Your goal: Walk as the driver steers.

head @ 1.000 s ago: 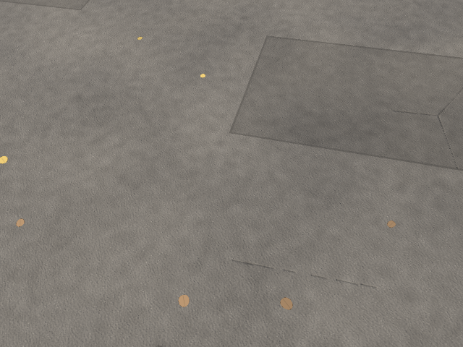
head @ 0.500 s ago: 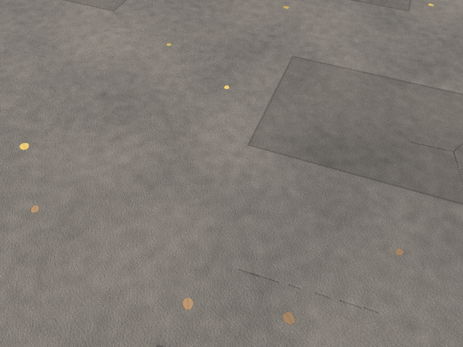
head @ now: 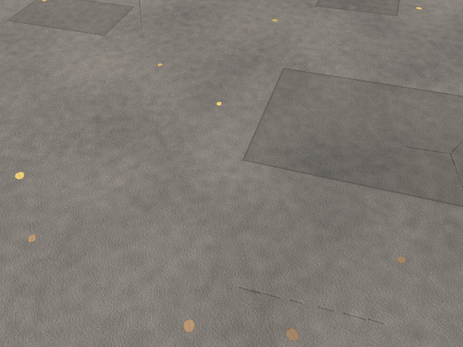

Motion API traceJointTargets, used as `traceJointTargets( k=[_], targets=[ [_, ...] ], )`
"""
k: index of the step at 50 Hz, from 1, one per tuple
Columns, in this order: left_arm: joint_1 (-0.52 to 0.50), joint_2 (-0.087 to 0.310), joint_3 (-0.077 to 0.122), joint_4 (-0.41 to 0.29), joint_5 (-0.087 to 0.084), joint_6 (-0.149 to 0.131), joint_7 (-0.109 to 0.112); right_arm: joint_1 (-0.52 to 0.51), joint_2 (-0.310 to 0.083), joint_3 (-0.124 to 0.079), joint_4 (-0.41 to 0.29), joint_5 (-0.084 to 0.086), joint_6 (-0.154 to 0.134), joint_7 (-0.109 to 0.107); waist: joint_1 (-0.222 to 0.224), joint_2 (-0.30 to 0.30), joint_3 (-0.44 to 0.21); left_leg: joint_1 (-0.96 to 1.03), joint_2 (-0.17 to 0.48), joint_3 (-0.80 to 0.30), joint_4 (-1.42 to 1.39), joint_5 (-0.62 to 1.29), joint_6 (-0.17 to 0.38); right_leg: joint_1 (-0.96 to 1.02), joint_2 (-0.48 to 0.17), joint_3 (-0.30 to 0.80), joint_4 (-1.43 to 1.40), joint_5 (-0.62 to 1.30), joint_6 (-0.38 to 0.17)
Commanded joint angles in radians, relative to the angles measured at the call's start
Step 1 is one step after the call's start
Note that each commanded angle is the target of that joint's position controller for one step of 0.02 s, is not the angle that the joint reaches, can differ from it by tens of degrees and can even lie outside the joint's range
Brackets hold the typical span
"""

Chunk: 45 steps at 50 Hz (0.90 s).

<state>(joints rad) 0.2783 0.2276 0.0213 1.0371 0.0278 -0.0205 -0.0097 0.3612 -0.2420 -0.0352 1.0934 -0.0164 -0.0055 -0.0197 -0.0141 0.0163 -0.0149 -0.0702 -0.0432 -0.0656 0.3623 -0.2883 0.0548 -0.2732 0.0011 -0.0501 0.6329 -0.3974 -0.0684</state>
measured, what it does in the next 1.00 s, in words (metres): walks ahead: left foot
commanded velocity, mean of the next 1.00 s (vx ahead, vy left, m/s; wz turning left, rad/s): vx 0.45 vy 0.00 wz -0.12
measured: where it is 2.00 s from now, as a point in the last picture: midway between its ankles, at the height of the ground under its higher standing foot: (297, 216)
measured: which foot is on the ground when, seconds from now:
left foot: down 0.00-0.04, up 0.06-0.50, down 0.52-1.00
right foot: down 0.00-0.52, up 0.54-1.00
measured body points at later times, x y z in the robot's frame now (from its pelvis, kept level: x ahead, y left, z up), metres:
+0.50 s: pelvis +0.22 -0.02 -0.02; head +0.27 -0.02 +0.43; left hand +0.10 +0.20 -0.16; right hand +0.43 -0.24 -0.14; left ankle +0.36 +0.04 -0.74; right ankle +0.02 -0.10 -0.74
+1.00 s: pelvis +0.51 -0.03 -0.01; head +0.54 -0.03 +0.43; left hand +0.71 +0.16 -0.14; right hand +0.40 -0.24 -0.16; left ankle +0.36 +0.04 -0.74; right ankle +0.65 -0.13 -0.72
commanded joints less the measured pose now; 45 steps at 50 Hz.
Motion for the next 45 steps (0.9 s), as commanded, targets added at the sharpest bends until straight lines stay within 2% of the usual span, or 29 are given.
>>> traceJointTargets(
  k=[1, 2, 3, 4, 5, 6, 7, 9, 12, 16, 18, 20, 22, 23, 24, 25, 26, 27, 28, 29, 30, 31, 32, 33, 34, 37, 39, 42, 45],
  targets=[
    [0.103, 0.045, 0.017, -0.007, -0.011, -0.035, 0.001, -0.098, -0.135, -0.029, -0.061, 0.009, -0.022, 0.003, 0.095, 0.062, 0.134, -0.296, 0.181, -0.174, -0.102, -0.255, 0.132, 0.211, 0.036, -0.047, -0.207, 0.112, -0.011],
    [0.198, 0.074, 0.028, 0.025, -0.007, -0.040, 0.010, -0.113, -0.103, -0.021, -0.076, 0.002, -0.030, 0.004, 0.126, -0.020, 0.115, -0.416, 0.126, -0.112, 0.037, -0.227, 0.104, 0.372, -0.007, 0.038, -0.270, 0.068, -0.012],
    [0.320, 0.163, 0.048, 0.039, 0.005, -0.048, 0.020, -0.131, -0.017, 0.004, -0.110, 0.006, -0.041, 0.013, 0.163, -0.260, 0.053, -0.550, 0.004, 0.049, 0.370, -0.207, 0.053, 0.488, -0.258, 0.426, -0.460, -0.228, -0.059],
    [0.369, 0.217, 0.062, 0.068, -0.007, -0.039, 0.016, -0.157, -0.066, -0.008, -0.135, -0.012, -0.045, 0.018, 0.148, -0.278, 0.097, -0.669, -0.027, 0.076, 0.566, -0.267, 0.053, 0.422, -0.390, 0.686, -0.551, -0.394, -0.134],
    [0.266, 0.163, 0.049, 0.040, -0.006, -0.037, 0.013, -0.170, -0.097, -0.016, -0.135, -0.027, -0.047, 0.028, 0.085, -0.138, 0.176, -0.685, 0.044, 0.024, 0.676, -0.179, 0.064, 0.324, -0.377, 0.644, -0.546, -0.403, -0.144],
    [0.179, 0.127, 0.039, 0.007, -0.008, -0.047, 0.007, -0.155, -0.074, -0.011, -0.121, -0.021, -0.053, 0.041, 0.045, -0.083, 0.197, -0.668, 0.080, 0.015, 0.698, -0.080, 0.061, 0.266, -0.328, 0.550, -0.544, -0.300, -0.127],
    [0.136, 0.111, 0.034, -0.010, -0.010, -0.056, 0.006, -0.132, -0.055, -0.008, -0.107, -0.015, -0.058, 0.050, 0.020, -0.073, 0.180, -0.634, 0.102, 0.023, 0.688, -0.008, 0.049, 0.254, -0.281, 0.453, -0.552, -0.161, -0.107],
    [0.153, 0.079, 0.022, -0.001, -0.012, -0.074, 0.010, -0.134, -0.059, -0.011, -0.099, -0.024, -0.054, 0.059, 0.014, -0.078, 0.142, -0.609, 0.113, 0.060, 0.684, 0.073, 0.023, 0.280, -0.221, 0.310, -0.541, 0.113, -0.087],
    [0.249, 0.063, 0.012, 0.040, -0.016, -0.082, 0.013, -0.196, -0.045, -0.010, -0.124, -0.021, -0.039, 0.058, 0.025, -0.093, 0.118, -0.657, 0.107, 0.109, 0.678, 0.112, -0.003, 0.331, -0.193, 0.199, -0.494, 0.467, -0.088],
    [0.282, 0.052, 0.000, 0.051, -0.011, -0.081, 0.019, -0.376, -0.020, 0.004, -0.198, -0.013, -0.033, 0.057, 0.053, -0.102, 0.153, -0.657, 0.081, 0.165, 0.501, 0.167, -0.024, 0.299, -0.166, 0.130, -0.494, 0.657, -0.091],
    [0.291, 0.056, -0.002, 0.057, -0.011, -0.081, 0.023, -0.440, -0.005, 0.015, -0.225, -0.006, -0.034, 0.056, 0.065, -0.113, 0.164, -0.596, 0.060, 0.191, 0.371, 0.204, -0.015, 0.287, -0.161, 0.107, -0.496, 0.712, -0.090],
    [0.294, 0.069, -0.001, 0.064, -0.009, -0.083, 0.027, -0.464, -0.010, 0.018, -0.244, -0.002, -0.035, 0.053, 0.062, -0.123, 0.165, -0.529, 0.042, 0.207, 0.281, 0.214, 0.011, 0.304, -0.180, 0.098, -0.491, 0.792, -0.092],
    [0.263, 0.085, 0.002, 0.064, -0.009, -0.086, 0.029, -0.414, -0.035, 0.009, -0.244, -0.001, -0.040, 0.042, 0.021, -0.125, 0.133, -0.426, 0.012, 0.210, 0.232, 0.193, 0.053, 0.340, -0.198, 0.079, -0.419, 1.008, -0.084],
    [0.245, 0.097, 0.006, 0.061, -0.010, -0.086, 0.032, -0.342, -0.054, 0.000, -0.226, -0.002, -0.044, 0.034, -0.014, -0.129, 0.090, -0.344, -0.013, 0.209, 0.224, 0.165, 0.073, 0.362, -0.203, 0.070, -0.332, 1.142, -0.076],
    [0.228, 0.108, 0.010, 0.058, -0.007, -0.083, 0.033, -0.213, -0.079, -0.014, -0.186, 0.000, -0.051, 0.027, -0.066, -0.129, 0.020, -0.229, -0.034, 0.200, 0.203, 0.145, 0.094, 0.379, -0.201, 0.062, -0.189, 1.216, -0.067],
    [0.204, 0.116, 0.013, 0.052, -0.013, -0.077, 0.032, -0.051, -0.097, -0.029, -0.134, -0.003, -0.060, 0.018, -0.136, -0.112, -0.058, -0.039, -0.028, 0.187, 0.128, 0.187, 0.115, 0.323, -0.181, 0.044, 0.004, 1.145, -0.055],
    [0.211, 0.088, 0.004, 0.031, -0.017, -0.076, 0.026, 0.098, -0.162, -0.051, -0.102, -0.026, -0.064, 0.007, -0.178, -0.042, -0.155, 0.192, 0.144, 0.000, 0.105, 0.035, 0.156, 0.139, -0.140, 0.022, 0.275, 0.826, -0.048],
    [0.334, -0.036, -0.013, 0.016, -0.039, -0.071, 0.011, 0.129, -0.240, -0.070, -0.105, -0.047, -0.061, 0.010, -0.090, 0.181, -0.258, 0.425, 0.451, -0.535, 0.016, -0.056, 0.304, -0.220, 0.055, -0.006, 0.678, -0.039, -0.011],
    [0.265, 0.074, 0.017, 0.018, -0.019, -0.066, 0.013, 0.061, -0.201, -0.068, -0.105, -0.001, -0.053, 0.024, -0.096, 0.052, -0.222, 0.346, 0.426, -0.661, -0.106, -0.180, 0.312, -0.320, 0.049, 0.120, 0.771, -0.072, -0.034],
    [0.166, 0.082, 0.023, -0.022, -0.014, -0.069, 0.012, -0.060, -0.149, -0.053, -0.126, 0.010, -0.056, 0.026, -0.046, 0.042, -0.049, 0.190, 0.400, -0.486, -0.139, -0.198, 0.276, -0.370, -0.013, 0.116, 0.739, 0.031, -0.043],
    [0.112, 0.072, 0.022, -0.034, -0.011, -0.075, 0.009, -0.112, -0.083, -0.038, -0.132, 0.008, -0.067, 0.030, -0.027, -0.010, 0.029, 0.055, 0.356, -0.377, -0.178, -0.085, 0.248, -0.340, -0.046, 0.109, 0.683, 0.094, -0.043],
    [0.106, 0.052, 0.024, -0.030, -0.008, -0.067, 0.006, -0.125, -0.048, -0.027, -0.125, 0.001, -0.078, 0.027, 0.007, -0.020, 0.063, -0.033, 0.317, -0.275, -0.196, 0.020, 0.212, -0.288, -0.069, 0.113, 0.638, 0.116, -0.039],
    [0.129, 0.031, 0.021, -0.025, 0.003, -0.052, 0.000, -0.116, -0.016, -0.016, -0.109, -0.001, -0.088, 0.022, 0.037, -0.010, 0.068, -0.100, 0.285, -0.192, -0.211, 0.100, 0.181, -0.227, -0.082, 0.116, 0.595, 0.122, -0.028],
    [0.146, 0.009, 0.020, -0.019, 0.004, -0.038, -0.006, -0.091, -0.011, -0.012, -0.097, -0.002, -0.098, 0.019, 0.049, -0.001, 0.065, -0.124, 0.275, -0.137, -0.221, 0.154, 0.167, -0.199, -0.085, 0.115, 0.569, 0.123, -0.020],
    [0.141, 0.003, 0.021, -0.024, 0.005, -0.028, -0.010, -0.061, -0.022, -0.013, -0.085, -0.001, -0.108, 0.018, 0.055, 0.004, 0.071, -0.132, 0.267, -0.098, -0.229, 0.204, 0.161, -0.204, -0.086, 0.108, 0.551, 0.131, -0.014],
    [0.030, 0.013, 0.025, -0.068, 0.004, -0.007, -0.020, -0.004, -0.057, -0.017, -0.070, -0.001, -0.119, 0.014, 0.048, 0.021, 0.108, -0.113, 0.246, 0.011, -0.263, 0.258, 0.128, -0.317, -0.102, 0.090, 0.480, 0.231, -0.002],
    [-0.062, 0.019, 0.025, -0.104, -0.002, -0.007, -0.026, 0.028, -0.051, -0.012, -0.068, 0.000, -0.118, 0.012, 0.029, 0.023, 0.124, -0.083, 0.227, 0.072, -0.269, 0.335, 0.097, -0.378, -0.100, 0.072, 0.400, 0.312, 0.005],
    [-0.176, 0.002, 0.014, -0.146, -0.010, -0.016, -0.032, 0.059, -0.045, -0.004, -0.066, 0.002, -0.118, 0.007, 0.004, 0.028, 0.131, -0.046, 0.204, 0.159, -0.250, 0.480, 0.062, -0.369, -0.079, 0.016, 0.216, 0.411, 0.010],
    [-0.278, -0.010, 0.002, -0.187, -0.008, -0.019, -0.034, 0.121, -0.053, -0.002, -0.050, 0.004, -0.115, -0.006, -0.029, 0.036, 0.133, 0.050, 0.224, 0.204, -0.226, 0.605, 0.052, -0.355, -0.053, -0.055, 0.068, 0.440, -0.003]
  ],
)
